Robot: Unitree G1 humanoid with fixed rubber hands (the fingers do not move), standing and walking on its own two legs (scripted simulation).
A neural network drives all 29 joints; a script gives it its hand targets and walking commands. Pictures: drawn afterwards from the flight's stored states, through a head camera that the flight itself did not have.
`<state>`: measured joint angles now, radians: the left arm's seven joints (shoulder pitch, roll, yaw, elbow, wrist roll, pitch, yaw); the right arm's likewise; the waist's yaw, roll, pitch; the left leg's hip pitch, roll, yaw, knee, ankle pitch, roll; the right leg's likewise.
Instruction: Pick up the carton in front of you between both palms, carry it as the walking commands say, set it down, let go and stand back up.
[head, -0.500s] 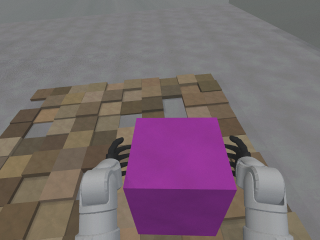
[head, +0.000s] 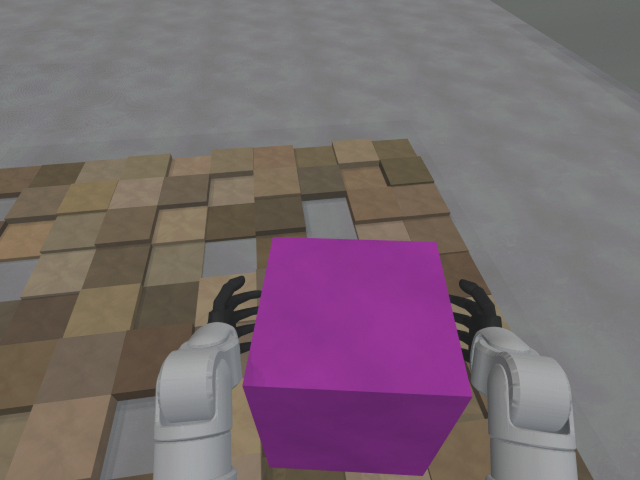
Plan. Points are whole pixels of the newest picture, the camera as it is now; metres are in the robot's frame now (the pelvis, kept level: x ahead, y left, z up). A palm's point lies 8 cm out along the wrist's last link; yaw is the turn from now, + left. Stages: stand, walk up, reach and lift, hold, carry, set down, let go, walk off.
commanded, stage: carry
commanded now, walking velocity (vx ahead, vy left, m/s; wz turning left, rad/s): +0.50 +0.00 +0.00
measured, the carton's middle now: (349, 359) +0.28 +0.00 +0.00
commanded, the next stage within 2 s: none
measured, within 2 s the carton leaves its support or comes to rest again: neither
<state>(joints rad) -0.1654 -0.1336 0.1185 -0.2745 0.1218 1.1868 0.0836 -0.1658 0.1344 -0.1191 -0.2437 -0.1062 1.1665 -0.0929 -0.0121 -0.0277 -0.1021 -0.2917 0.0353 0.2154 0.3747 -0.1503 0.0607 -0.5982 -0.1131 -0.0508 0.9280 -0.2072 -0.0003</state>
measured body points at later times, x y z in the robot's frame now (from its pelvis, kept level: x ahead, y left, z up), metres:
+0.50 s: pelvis +0.30 -0.06 -0.01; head +0.33 -0.07 +0.44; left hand +0.64 +0.11 +0.09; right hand +0.66 -0.20 +0.08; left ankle +0.35 +0.09 -0.69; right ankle +0.28 -0.14 -0.75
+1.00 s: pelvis +0.64 +0.00 -0.05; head +0.73 +0.03 +0.39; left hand +1.04 +0.16 +0.04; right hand +1.03 -0.15 +0.05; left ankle +0.61 +0.05 -0.79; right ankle +0.68 -0.14 -0.66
